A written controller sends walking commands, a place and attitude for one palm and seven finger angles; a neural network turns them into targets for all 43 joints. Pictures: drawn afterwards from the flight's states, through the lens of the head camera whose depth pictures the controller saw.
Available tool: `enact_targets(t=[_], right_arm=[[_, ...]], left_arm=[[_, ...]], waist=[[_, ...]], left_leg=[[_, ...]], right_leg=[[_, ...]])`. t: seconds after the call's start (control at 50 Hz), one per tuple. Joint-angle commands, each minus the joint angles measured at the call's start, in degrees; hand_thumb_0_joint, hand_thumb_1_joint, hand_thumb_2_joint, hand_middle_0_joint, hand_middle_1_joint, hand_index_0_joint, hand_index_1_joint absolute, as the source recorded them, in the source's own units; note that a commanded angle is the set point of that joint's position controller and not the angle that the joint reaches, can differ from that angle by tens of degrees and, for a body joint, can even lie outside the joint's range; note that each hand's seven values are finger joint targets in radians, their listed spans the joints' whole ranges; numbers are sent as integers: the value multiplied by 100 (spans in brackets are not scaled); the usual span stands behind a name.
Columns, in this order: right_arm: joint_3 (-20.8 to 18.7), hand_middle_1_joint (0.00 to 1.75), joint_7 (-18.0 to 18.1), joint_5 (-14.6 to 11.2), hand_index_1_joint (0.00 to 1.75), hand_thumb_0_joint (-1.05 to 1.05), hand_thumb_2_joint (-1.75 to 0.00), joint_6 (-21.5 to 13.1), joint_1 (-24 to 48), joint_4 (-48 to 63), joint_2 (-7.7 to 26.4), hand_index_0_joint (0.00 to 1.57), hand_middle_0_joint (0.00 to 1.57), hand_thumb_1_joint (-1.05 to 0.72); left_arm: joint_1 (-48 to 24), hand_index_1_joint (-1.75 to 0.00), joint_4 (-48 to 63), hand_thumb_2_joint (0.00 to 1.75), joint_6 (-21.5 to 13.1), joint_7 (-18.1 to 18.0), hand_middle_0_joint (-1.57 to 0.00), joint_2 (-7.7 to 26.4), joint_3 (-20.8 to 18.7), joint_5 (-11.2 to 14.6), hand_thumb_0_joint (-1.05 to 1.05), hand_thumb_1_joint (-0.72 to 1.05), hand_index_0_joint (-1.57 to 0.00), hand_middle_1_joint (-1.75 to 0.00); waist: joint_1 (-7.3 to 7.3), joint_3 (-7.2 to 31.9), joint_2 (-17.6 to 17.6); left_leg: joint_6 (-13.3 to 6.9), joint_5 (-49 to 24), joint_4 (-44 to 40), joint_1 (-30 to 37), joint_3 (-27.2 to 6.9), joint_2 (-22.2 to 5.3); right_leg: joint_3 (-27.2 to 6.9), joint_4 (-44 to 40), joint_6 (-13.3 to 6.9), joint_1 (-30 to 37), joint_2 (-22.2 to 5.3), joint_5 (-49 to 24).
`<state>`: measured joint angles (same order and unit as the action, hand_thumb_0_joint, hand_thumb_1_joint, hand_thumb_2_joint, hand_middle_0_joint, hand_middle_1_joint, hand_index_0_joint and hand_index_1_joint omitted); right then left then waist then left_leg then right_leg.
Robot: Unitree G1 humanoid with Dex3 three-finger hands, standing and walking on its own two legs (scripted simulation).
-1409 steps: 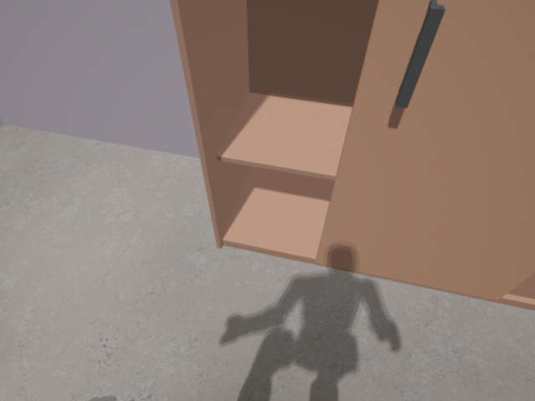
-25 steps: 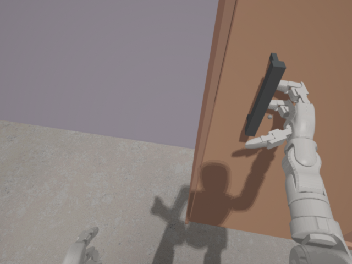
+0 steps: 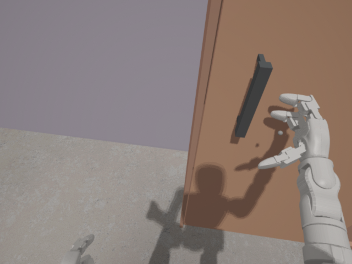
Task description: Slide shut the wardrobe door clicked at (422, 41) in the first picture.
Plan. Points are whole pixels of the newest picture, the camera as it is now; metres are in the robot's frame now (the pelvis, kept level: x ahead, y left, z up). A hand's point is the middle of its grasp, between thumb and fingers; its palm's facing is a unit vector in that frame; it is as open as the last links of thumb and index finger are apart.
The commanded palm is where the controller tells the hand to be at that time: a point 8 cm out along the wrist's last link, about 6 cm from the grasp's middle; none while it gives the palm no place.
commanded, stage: slip the hand off the handle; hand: right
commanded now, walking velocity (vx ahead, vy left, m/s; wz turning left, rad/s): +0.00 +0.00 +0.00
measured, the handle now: (249, 98) +0.44 -0.14 +0.18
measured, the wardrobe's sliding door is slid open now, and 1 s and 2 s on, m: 0.00 0.00 0.00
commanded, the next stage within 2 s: draw the hand back to the body in 0.56 s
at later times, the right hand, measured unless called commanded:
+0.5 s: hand (296, 165) +0.28 -0.20 +0.16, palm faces +0.17 +0.98 -0.10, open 14.7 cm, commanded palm +0.25 -0.24 +0.17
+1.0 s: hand (320, 176) +0.25 -0.22 +0.17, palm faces +0.14 +0.99 +0.00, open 14.7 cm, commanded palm +0.21 -0.26 +0.17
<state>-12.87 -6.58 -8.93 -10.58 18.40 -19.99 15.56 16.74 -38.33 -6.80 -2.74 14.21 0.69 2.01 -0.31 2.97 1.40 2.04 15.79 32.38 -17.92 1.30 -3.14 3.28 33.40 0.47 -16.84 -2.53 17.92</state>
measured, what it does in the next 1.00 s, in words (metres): stands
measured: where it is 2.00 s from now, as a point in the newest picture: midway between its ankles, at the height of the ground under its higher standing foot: outside the picture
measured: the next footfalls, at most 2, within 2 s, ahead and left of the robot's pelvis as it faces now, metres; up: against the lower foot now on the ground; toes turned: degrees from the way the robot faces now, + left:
none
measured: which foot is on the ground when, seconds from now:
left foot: down 0.00-1.00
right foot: down 0.00-1.00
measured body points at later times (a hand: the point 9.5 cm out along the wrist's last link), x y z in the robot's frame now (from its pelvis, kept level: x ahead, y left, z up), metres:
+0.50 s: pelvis -0.01 +0.02 +0.00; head -0.03 +0.03 +0.45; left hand +0.19 +0.23 -0.07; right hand +0.26 -0.25 +0.17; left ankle +0.01 +0.14 -0.73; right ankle -0.01 -0.12 -0.73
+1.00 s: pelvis +0.00 +0.01 +0.00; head -0.05 +0.04 +0.45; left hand +0.20 +0.23 -0.06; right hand +0.23 -0.28 +0.17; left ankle +0.01 +0.14 -0.73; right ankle -0.01 -0.12 -0.73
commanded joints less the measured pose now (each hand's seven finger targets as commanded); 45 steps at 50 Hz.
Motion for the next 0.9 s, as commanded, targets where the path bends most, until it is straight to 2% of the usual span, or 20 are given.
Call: enact_targets(t=[0.0,0.02,0.06,0.1,0.18,0.28,0.3,0.34,0.36,0.4,0.44,0.5,0.54,0.66,0.68,0.7,0.74,0.8,0.84,0.88], right_arm=[[-317,115,231,-13,115,0,-20,-149,1726,2003,1060,25,25,55],[-389,115,273,27,115,0,-20,-117,1722,2135,1143,25,25,55],[-259,115,319,54,115,0,-20,-102,1506,2648,972,25,25,55],[-134,115,305,50,115,0,-20,-77,1188,2850,869,25,25,55],[1,115,191,-35,115,0,-20,143,986,2771,710,25,25,55],[-118,115,50,-169,115,0,-20,497,714,2598,814,25,25,55],[-241,115,35,-190,115,0,-20,501,668,2633,913,25,25,55],[-371,115,2,-217,115,0,-20,440,520,2954,998,25,25,55],[-242,115,-25,-216,115,0,-20,382,467,3162,876,25,25,55],[-315,115,-36,-241,115,0,-20,255,375,3379,966,25,25,55],[-271,115,-85,-270,115,0,-20,160,287,3478,921,25,25,55],[-250,115,-114,-273,115,0,-20,121,474,3328,968,25,25,55],[-201,115,-147,-306,115,0,-20,173,465,3214,911,25,25,55],[-420,115,-239,-379,115,0,-20,327,92,3032,1035,25,25,55],[-543,115,-561,-785,115,0,-20,1062,-88,2394,1187,25,25,55],[-715,115,-751,-916,115,0,-20,1435,43,2774,1373,25,25,55],[-987,115,-911,-972,115,0,-20,1907,386,3217,1704,25,25,55],[-1252,115,-784,-987,115,0,-20,1966,59,3593,1690,25,25,55],[-1171,115,-754,-1062,115,0,-20,1810,-372,3547,1373,25,25,55],[-967,115,-802,-1097,115,0,-20,1740,-716,3565,1089,25,25,55]], left_arm=[[-772,-30,1014,90,-380,-44,-20,735,-208,2,0,90,-20,-30],[-814,-30,1013,90,-387,-55,-20,715,-205,2,0,90,-20,-30],[-865,-30,1067,90,-439,-53,-20,647,-190,-29,0,90,-20,-30],[-880,-30,1072,90,-470,-49,-20,637,-165,-48,0,90,-20,-30],[-989,-30,1014,90,-471,-130,-20,613,-113,-21,0,90,-20,-30],[-1153,-30,1028,90,-437,-248,-20,601,-20,15,0,90,-20,-30],[-1150,-30,1010,90,-435,-265,-20,605,-34,6,0,90,-20,-30],[-1215,-30,1084,90,-464,-271,-20,573,-22,-11,0,90,-20,-30],[-1245,-30,1137,90,-492,-263,-20,543,-8,-23,0,90,-20,-30],[-1206,-30,1112,90,-544,-249,-20,544,-13,-44,0,90,-20,-30],[-1211,-30,1114,90,-602,-233,-20,536,3,-52,0,90,-20,-30],[-1167,-30,1017,90,-641,-277,-20,573,-8,-37,0,90,-20,-30],[-1198,-30,1005,90,-689,-308,-20,569,3,-17,0,90,-20,-30],[-1214,-30,1003,90,-750,-338,-20,597,-11,-18,0,90,-20,-30],[-1354,-30,1026,90,-747,-391,-20,714,35,87,0,90,-20,-30],[-1454,-30,1131,90,-744,-431,-20,703,64,132,0,90,-20,-30],[-1592,-30,1255,90,-766,-499,-20,675,100,144,0,90,-20,-30],[-1519,-30,1285,90,-866,-444,-20,612,114,91,0,90,-20,-30],[-1409,-30,1250,90,-926,-370,-20,599,102,85,0,90,-20,-30],[-1349,-30,1236,90,-953,-306,-20,616,78,102,0,90,-20,-30]], waist=[[-191,1153,-89],[-201,1200,53],[-239,1417,279],[-212,1369,83],[-120,931,-87],[-164,501,-219],[-177,564,-291],[-263,825,-56],[-275,920,37],[-256,1013,5],[-240,866,124],[-122,643,-15],[-126,504,42],[-264,754,-86],[-360,977,-131],[-445,1056,97],[-490,1223,136],[-517,1078,-148],[-459,833,-344],[-415,688,-281]], left_leg=[[-319,-1264,-308,565,173,351],[-324,-1228,-304,575,170,349],[-339,-1359,-254,654,174,356],[-324,-1474,-254,680,190,367],[-286,-1021,-416,499,199,367],[-264,-423,-653,444,150,324],[-260,-406,-694,501,123,321],[-280,-612,-612,668,116,305],[-282,-751,-565,707,135,302],[-274,-994,-528,780,113,315],[-271,-1063,-504,713,129,312],[-251,-760,-595,558,113,331],[-247,-512,-657,450,108,308],[-237,-677,-617,644,86,269],[-285,-840,-645,1013,86,237],[-282,-936,-689,1168,87,206],[-268,-1223,-661,1323,87,184],[-257,-1471,-639,1255,181,267],[-243,-1605,-601,1090,232,295],[-233,-1494,-603,926,233,308]], right_leg=[[-210,-548,-166,383,144,-1419],[-202,-561,-152,406,145,-1388],[-202,-537,-125,614,150,-1572],[-199,-487,-145,653,137,-1695],[-220,-576,-153,512,169,-1105],[-215,-651,-185,319,229,-535],[-201,-635,-197,355,227,-561],[-182,-610,-186,459,247,-757],[-181,-597,-183,537,255,-869],[-175,-516,-190,587,247,-1062],[-196,-517,-179,566,247,-1068],[-206,-508,-189,487,245,-837],[-224,-546,-184,438,254,-632],[-197,-527,-187,383,276,-764],[-201,-658,-217,389,286,-709],[-192,-705,-227,464,298,-792],[-179,-696,-253,569,324,-1074],[-227,-654,-239,659,296,-1438],[-228,-642,-213,660,272,-1517],[-195,-616,-199,656,262,-1391]])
